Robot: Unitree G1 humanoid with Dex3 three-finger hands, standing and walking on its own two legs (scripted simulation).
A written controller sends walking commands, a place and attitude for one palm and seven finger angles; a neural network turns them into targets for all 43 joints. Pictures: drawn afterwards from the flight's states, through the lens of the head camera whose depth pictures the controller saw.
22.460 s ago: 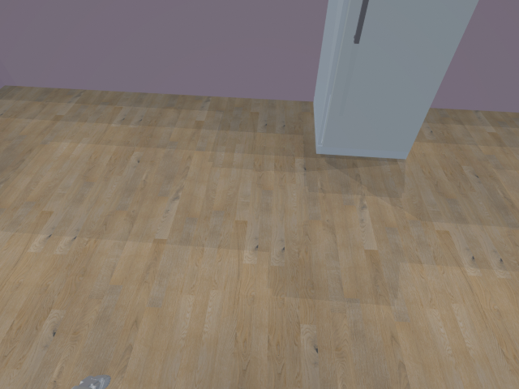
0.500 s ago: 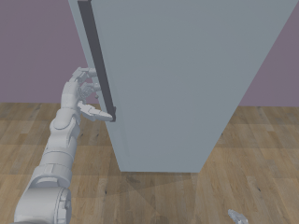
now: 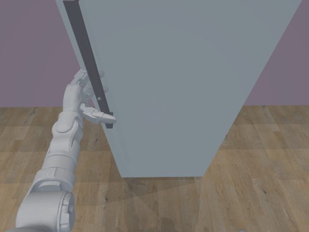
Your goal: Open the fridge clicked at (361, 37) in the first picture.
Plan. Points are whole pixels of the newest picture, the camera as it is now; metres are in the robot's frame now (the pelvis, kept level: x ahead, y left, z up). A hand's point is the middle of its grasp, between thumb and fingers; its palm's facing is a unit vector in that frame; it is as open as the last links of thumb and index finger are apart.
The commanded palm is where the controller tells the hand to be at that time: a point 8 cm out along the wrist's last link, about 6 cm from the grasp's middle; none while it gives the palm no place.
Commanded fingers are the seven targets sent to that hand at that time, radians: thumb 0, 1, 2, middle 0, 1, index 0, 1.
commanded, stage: slide the fingers in behind the handle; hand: left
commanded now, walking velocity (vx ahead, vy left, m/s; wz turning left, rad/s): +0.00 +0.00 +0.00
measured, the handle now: (97, 77) +0.47 +0.16 +0.15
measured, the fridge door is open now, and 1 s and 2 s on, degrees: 0 0 0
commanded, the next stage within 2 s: grip the handle and tug to test in 0.64 s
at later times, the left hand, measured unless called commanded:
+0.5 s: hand (99, 101) +0.41 +0.15 +0.12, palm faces +0.01 -1.00 +0.00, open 14.0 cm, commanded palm +0.39 +0.20 +0.12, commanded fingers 0.00 -0.50 0.30 -0.30 -1.20 -0.30 -1.20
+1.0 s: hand (106, 100) +0.42 +0.14 +0.12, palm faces +0.01 -1.00 +0.01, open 12.3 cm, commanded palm +0.39 +0.19 +0.12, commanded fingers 0.00 0.15 0.58 -0.37 -1.29 -0.37 -1.29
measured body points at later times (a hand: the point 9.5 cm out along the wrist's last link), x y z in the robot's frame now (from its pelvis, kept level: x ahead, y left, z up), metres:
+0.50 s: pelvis +0.00 +0.00 +0.00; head +0.02 -0.01 +0.45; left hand +0.40 +0.20 +0.12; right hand +0.11 -0.25 -0.11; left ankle +0.01 +0.11 -0.72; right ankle +0.00 -0.11 -0.72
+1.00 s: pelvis +0.00 +0.01 +0.00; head +0.03 +0.00 +0.45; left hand +0.41 +0.19 +0.12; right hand +0.08 -0.24 -0.12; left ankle +0.01 +0.11 -0.72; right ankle +0.00 -0.11 -0.72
